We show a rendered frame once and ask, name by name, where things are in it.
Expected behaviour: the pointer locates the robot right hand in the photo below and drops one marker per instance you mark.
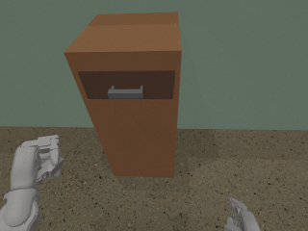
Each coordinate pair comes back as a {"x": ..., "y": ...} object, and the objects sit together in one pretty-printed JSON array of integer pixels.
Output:
[{"x": 246, "y": 220}]

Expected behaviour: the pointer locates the robot left hand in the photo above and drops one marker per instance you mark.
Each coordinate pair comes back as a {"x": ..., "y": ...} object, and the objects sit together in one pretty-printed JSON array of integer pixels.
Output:
[{"x": 30, "y": 156}]

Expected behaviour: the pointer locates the drawer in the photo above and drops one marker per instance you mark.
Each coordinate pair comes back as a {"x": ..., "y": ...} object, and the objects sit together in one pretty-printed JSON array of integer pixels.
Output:
[{"x": 157, "y": 84}]

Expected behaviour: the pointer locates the robot left forearm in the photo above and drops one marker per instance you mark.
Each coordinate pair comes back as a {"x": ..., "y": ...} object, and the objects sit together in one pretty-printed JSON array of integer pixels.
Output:
[{"x": 21, "y": 211}]

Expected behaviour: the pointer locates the cabinet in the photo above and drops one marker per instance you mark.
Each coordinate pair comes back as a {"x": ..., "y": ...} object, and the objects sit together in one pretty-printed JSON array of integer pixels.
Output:
[{"x": 138, "y": 136}]

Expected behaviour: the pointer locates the handle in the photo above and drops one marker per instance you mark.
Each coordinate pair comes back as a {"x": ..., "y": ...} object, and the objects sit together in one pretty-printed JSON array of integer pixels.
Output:
[{"x": 125, "y": 93}]

